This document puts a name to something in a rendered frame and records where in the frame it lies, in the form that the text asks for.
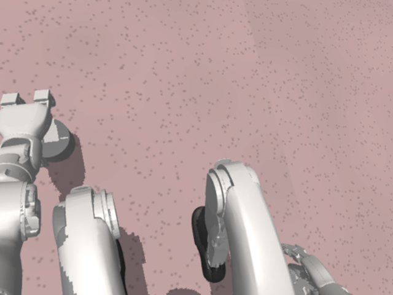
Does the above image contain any right robot hand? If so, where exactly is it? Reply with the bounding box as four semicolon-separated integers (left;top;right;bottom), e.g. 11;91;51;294
281;244;336;295

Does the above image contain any left robot arm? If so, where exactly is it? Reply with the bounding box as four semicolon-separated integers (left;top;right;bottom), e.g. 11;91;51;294
0;134;42;295

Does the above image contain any left robot hand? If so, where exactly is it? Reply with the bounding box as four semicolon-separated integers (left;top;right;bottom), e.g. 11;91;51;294
0;89;56;168

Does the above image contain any right robot arm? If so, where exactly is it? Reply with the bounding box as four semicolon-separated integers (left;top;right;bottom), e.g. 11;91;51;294
319;283;352;295

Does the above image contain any left robot foot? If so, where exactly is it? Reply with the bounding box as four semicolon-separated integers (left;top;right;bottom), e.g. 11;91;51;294
116;239;128;295

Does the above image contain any tin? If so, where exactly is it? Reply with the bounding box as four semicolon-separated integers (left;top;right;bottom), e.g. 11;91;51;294
41;119;76;162

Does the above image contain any right robot foot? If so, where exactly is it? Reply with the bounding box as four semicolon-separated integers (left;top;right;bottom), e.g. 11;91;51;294
192;206;225;283

